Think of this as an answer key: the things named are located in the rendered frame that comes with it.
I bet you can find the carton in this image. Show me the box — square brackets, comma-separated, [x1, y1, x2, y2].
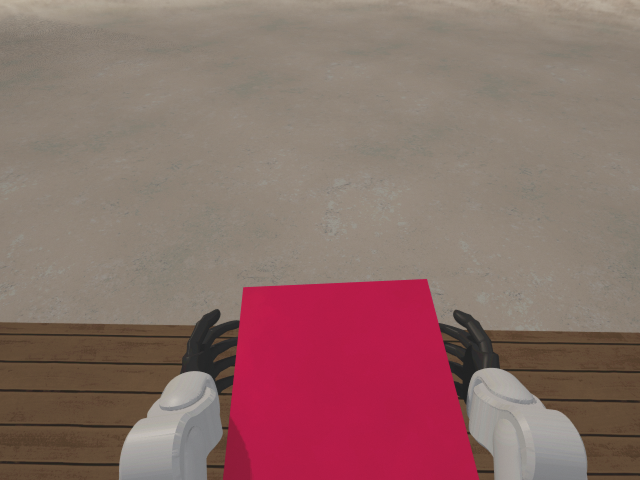
[223, 279, 479, 480]

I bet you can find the left robot forearm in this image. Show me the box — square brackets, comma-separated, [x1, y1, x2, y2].
[119, 371, 223, 480]

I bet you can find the right robot hand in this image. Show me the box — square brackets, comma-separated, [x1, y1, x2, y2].
[439, 310, 500, 404]

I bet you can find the right robot forearm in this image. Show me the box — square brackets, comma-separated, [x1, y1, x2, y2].
[466, 368, 588, 480]

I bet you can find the left robot hand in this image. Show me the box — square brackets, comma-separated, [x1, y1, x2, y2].
[180, 309, 240, 395]

